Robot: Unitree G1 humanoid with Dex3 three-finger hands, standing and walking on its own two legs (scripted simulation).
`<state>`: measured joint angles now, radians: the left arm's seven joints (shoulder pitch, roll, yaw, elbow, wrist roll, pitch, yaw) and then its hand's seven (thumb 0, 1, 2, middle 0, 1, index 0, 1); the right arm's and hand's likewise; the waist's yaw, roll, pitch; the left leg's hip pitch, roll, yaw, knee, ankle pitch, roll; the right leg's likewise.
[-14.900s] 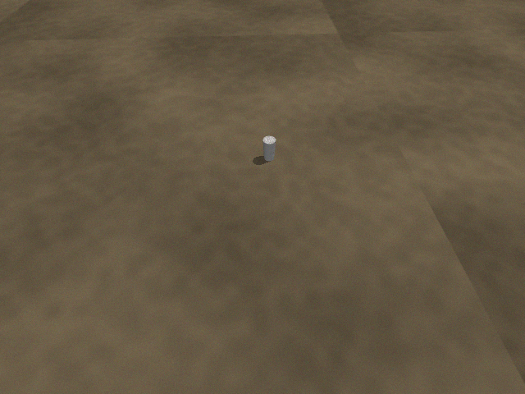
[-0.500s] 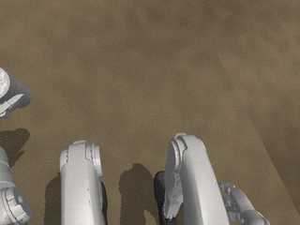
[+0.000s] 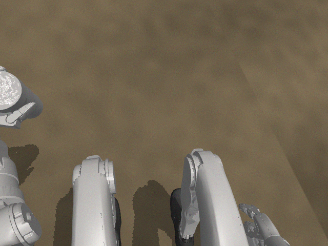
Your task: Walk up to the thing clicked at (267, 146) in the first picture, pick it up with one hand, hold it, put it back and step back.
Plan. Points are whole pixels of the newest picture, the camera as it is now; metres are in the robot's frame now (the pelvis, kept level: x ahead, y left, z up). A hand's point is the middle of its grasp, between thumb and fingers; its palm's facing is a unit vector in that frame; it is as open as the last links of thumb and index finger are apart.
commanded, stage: settle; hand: left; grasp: from the side
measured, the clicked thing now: (16, 99) +0.44 +0.32 -0.05
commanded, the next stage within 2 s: lift in 0.02 s
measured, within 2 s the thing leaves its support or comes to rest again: neither
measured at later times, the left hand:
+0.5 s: hand out of the picture +0.43 +0.32 +0.03, palm faces +0.35 -0.94 -0.03, open 10.3 cm
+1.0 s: hand out of the picture +0.39 +0.28 +0.18, palm faces +0.35 -0.93 -0.04, open 10.3 cm
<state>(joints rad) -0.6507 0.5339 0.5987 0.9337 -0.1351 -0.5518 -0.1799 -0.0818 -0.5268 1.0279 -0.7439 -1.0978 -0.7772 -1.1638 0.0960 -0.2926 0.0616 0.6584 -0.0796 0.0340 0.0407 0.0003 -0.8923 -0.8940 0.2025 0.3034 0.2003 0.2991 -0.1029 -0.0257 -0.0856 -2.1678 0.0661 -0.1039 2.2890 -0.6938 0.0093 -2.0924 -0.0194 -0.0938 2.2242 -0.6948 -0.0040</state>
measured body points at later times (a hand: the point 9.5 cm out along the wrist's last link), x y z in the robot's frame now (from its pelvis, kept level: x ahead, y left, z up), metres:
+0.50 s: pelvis +0.00 +0.00 +0.03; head +0.20 +0.05 +0.43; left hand +0.41 +0.37 +0.03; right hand +0.14 -0.27 -0.09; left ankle +0.08 +0.13 -0.34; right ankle +0.10 -0.12 -0.34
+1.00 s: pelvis +0.03 +0.00 +0.16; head +0.19 +0.04 +0.58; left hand +0.37 +0.33 +0.19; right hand +0.20 -0.24 +0.04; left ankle +0.08 +0.13 -0.34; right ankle +0.10 -0.12 -0.34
